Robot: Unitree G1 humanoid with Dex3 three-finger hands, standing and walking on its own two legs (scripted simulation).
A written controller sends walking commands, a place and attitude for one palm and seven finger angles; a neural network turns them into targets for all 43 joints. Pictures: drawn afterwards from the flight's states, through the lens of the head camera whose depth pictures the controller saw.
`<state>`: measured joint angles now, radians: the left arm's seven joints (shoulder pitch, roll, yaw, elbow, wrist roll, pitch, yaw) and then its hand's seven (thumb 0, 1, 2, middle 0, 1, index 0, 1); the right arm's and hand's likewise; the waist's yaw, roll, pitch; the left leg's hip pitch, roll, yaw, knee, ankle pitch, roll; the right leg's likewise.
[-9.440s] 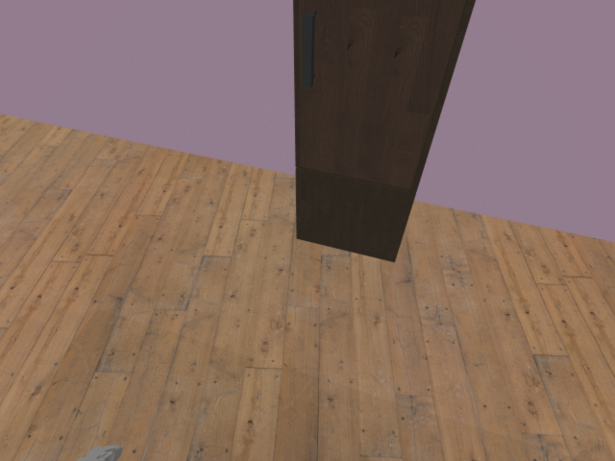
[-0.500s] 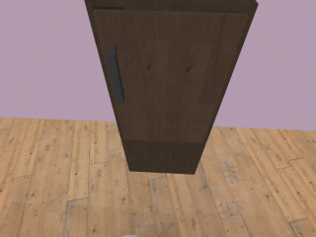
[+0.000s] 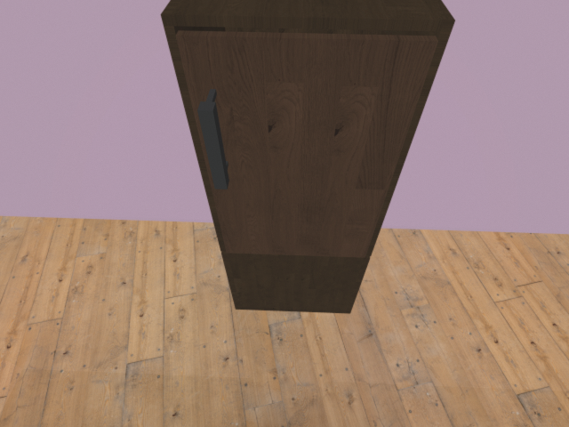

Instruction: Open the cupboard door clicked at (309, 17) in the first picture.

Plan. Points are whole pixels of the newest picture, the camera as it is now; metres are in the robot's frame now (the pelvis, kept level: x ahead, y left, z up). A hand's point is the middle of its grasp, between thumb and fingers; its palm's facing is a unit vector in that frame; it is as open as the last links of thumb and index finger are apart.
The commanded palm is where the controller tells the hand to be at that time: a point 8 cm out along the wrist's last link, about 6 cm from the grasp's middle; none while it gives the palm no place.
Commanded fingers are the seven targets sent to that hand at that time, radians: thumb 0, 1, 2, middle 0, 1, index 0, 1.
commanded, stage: look again from close up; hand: left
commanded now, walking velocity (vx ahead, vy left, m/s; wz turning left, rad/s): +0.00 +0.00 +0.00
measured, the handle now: (217, 141) +0.56 +0.16 +0.07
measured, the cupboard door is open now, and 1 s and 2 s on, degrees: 0 0 0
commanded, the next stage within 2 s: raise the hand with hooked fingers in 0.40 s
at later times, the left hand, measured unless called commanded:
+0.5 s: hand out of the picture +0.04 +0.18 -0.17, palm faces -0.02 -0.97 -0.25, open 7.4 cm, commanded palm +0.11 +0.23 -0.07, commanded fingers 0.00 0.88 0.89 -0.20 -0.31 -0.20 -0.31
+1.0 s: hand (152, 411) +0.15 +0.19 -0.03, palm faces +0.11 -0.99 -0.04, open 9.1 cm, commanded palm +0.14 +0.24 -0.01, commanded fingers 0.00 0.29 0.64 -0.24 -0.69 -0.24 -0.69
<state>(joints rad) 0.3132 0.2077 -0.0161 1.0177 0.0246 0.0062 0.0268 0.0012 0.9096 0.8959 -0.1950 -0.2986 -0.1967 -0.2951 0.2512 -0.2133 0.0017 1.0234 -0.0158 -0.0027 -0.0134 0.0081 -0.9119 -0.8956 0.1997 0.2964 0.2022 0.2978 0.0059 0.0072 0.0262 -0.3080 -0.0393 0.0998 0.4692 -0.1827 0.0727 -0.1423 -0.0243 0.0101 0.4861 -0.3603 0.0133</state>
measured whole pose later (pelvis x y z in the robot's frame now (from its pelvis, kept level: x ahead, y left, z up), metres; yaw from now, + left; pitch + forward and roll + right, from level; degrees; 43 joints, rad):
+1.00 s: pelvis -0.03 -0.06 -0.08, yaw +2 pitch +11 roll -1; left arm 0.36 0.25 0.31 0.19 -0.35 -0.46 -0.45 0.01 0.52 0.73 -0.22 -0.55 -0.23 -0.54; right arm 0.19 -0.27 -0.03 0.57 0.03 -0.22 -0.09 0.01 -0.91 -0.90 0.20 0.30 0.20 0.30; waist 0.05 0.01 -0.13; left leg -0.88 0.04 -0.02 1.08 -0.39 -0.01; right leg -0.68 0.05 -0.11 1.09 -0.61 -0.07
